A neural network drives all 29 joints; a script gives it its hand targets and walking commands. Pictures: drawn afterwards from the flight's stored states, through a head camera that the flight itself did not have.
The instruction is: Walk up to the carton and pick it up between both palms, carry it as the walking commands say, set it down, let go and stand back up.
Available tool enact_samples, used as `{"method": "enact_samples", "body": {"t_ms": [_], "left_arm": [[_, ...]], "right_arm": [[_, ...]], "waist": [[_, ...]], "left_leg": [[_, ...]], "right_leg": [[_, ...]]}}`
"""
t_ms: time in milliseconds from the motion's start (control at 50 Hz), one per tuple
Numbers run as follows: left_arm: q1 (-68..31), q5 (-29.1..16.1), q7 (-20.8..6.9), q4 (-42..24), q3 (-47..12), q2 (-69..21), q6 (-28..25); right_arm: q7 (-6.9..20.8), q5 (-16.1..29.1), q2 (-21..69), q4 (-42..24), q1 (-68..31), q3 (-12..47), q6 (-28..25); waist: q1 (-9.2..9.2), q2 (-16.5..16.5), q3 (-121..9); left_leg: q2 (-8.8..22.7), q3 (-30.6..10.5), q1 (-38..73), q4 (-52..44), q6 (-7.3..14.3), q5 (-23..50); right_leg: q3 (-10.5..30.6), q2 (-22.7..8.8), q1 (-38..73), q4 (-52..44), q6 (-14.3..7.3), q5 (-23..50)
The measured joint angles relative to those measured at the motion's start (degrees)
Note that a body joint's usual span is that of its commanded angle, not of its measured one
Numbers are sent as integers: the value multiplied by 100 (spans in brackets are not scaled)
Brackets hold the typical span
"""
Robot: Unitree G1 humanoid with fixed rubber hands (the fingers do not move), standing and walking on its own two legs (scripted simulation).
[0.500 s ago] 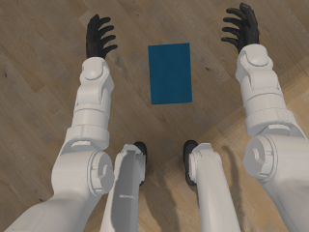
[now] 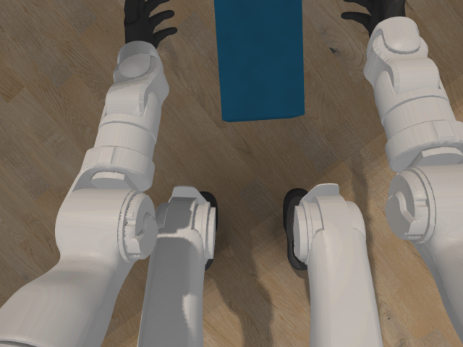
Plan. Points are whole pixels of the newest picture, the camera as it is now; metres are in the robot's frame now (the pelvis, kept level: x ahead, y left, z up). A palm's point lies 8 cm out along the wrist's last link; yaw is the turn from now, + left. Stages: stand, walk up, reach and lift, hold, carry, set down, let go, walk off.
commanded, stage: reach and lift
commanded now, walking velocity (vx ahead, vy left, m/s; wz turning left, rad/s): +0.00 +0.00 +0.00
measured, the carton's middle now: (258, 66) +0.53 -0.03 -0.36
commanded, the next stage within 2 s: none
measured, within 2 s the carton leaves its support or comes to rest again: leaves its support in 1.60 s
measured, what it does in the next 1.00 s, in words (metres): lowers itself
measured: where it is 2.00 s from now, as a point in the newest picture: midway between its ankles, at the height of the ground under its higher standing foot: (249, 243)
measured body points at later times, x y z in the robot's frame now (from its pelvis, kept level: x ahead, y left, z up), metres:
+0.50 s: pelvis +0.00 +0.00 -0.06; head +0.38 -0.02 +0.17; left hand +0.54 +0.14 -0.27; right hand +0.54 -0.19 -0.27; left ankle +0.11 +0.13 -0.40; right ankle +0.11 -0.12 -0.40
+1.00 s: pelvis +0.00 +0.00 -0.08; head +0.37 -0.03 +0.16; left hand +0.54 +0.13 -0.27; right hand +0.54 -0.17 -0.28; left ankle +0.11 +0.13 -0.40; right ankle +0.11 -0.12 -0.40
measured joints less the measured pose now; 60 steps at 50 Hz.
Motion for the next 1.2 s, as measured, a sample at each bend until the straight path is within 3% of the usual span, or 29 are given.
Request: {"method": "enact_samples", "body": {"t_ms": [380,600,960,1200], "left_arm": [[-743,-469,-106,882,-527,333,-343],[-989,-409,-305,1402,-464,447,-495],[-1193,-495,-377,1500,-456,485,-477],[-1571,13,-368,1568,-111,76,-370]], "right_arm": [[2,646,-275,711,-614,500,-385],[164,573,-330,1151,-822,578,-527],[213,519,-266,1040,-895,685,-459],[199,88,30,1068,-1178,446,-367]], "waist": [[-15,25,1292],[-26,103,1528],[-39,170,1735],[-65,160,1871]], "left_leg": [[-50,-8,-434,1196,-59,-189],[-2,16,-411,1574,-30,-370],[30,54,-380,1689,-4,-321],[13,80,-304,1635,10,-268]], "right_leg": [[-74,-52,-425,1189,-27,-194],[-125,-148,-389,1566,-76,-390],[-138,-234,-354,1696,-118,-360],[-96,-217,-277,1646,-78,-312]]}}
